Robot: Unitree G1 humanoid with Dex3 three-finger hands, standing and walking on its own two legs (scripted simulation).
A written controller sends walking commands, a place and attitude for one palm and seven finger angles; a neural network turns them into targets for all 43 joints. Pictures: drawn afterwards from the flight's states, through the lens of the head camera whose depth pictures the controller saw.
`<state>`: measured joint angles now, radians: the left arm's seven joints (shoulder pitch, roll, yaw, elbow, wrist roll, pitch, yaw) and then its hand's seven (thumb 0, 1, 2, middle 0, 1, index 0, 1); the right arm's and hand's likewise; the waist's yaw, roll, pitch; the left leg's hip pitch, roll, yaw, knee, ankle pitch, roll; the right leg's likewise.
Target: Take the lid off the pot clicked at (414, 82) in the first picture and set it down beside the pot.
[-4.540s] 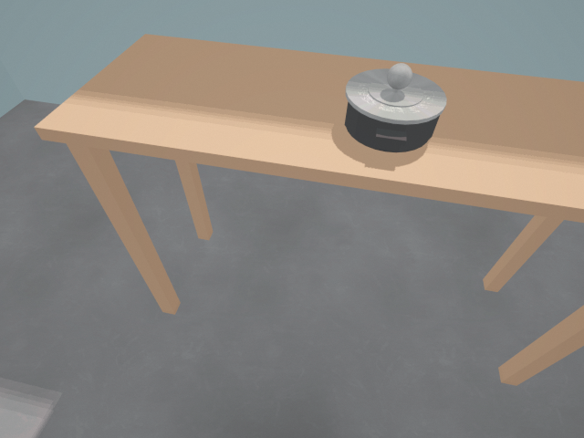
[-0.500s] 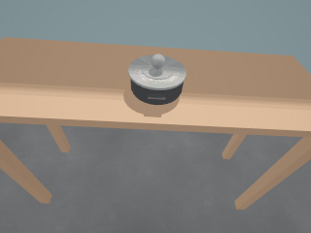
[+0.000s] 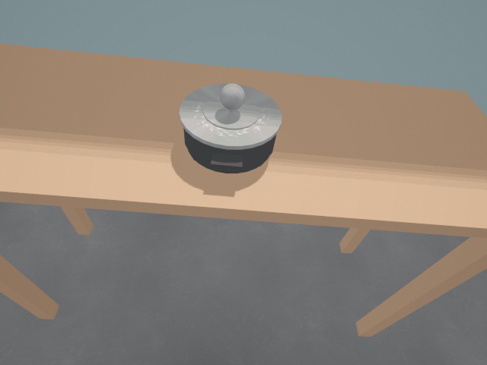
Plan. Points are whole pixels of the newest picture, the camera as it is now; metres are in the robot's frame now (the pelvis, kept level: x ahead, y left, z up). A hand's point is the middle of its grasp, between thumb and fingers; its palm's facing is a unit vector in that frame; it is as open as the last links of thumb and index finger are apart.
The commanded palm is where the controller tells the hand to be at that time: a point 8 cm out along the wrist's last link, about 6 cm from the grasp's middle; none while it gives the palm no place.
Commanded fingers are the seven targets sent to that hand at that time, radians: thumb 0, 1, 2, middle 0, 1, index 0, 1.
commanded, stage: shuffle to correct the standing spot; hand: left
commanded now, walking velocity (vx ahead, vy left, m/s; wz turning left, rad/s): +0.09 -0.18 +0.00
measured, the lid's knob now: (232, 96) +0.51 +0.07 +0.18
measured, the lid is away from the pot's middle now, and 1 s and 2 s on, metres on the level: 0.00 0.00 0.00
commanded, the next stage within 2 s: come to a stop and stand still in 0.22 s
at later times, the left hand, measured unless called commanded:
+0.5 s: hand (194, 336) +0.20 +0.10 -0.16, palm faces -0.03 -0.97 -0.22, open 7.3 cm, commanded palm none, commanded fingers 0.00 0.90 0.90 -0.20 -0.30 -0.20 -0.30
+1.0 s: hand out of the picture +0.06 +0.18 -0.17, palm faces +0.02 -0.96 -0.27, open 7.4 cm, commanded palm none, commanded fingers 0.00 0.90 0.90 -0.20 -0.30 -0.20 -0.30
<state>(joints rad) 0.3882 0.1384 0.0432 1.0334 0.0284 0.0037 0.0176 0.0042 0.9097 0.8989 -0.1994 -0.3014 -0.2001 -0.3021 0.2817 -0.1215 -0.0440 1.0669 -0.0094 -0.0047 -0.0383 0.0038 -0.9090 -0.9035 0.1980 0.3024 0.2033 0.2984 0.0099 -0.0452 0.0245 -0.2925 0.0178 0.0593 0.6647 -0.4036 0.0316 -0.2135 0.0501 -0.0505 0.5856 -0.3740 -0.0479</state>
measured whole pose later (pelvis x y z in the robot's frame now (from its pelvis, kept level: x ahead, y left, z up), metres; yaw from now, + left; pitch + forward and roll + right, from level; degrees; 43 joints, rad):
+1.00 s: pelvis +0.05 -0.03 +0.00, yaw -2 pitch -1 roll +0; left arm 0.35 0.24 0.03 0.96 0.03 0.05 0.04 0.01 0.91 0.90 -0.20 -0.30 -0.20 -0.30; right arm 0.21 -0.14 -0.01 0.86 -0.01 0.03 0.00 0.00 -0.90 -0.90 0.20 0.30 0.20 0.30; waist 0.04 -0.02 0.00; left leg -0.31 -0.08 0.13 0.59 -0.27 0.13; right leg -0.28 -0.03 -0.01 0.62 -0.35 -0.03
